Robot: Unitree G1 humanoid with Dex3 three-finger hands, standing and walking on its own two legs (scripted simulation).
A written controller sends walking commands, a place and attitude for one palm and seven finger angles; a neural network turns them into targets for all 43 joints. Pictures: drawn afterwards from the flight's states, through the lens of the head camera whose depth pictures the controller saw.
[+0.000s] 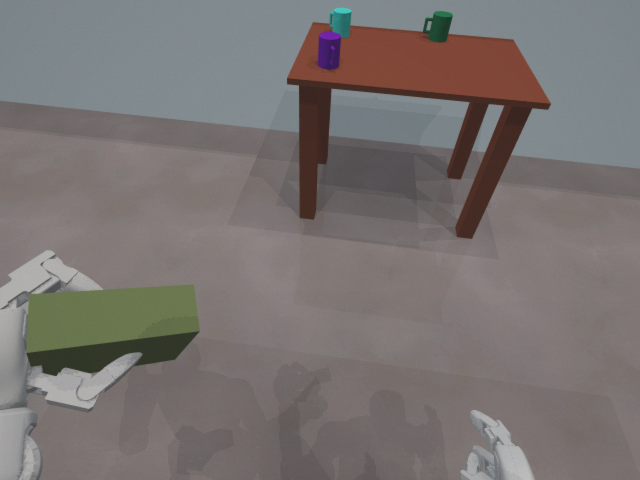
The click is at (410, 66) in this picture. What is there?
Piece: table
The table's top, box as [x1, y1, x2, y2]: [287, 22, 550, 109]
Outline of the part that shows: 287,77 287,83 289,84 547,109 550,104 512,39 448,34 446,41 434,42 427,38 428,34 420,31 350,25 350,35 346,38 341,38 339,66 335,69 323,69 317,65 318,34 323,31 331,31 332,28 327,23 313,22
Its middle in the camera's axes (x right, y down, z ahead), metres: +0.35 -0.69 +1.49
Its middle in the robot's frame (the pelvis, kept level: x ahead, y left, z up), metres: +1.58 -0.27 -0.10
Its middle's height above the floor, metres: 0.67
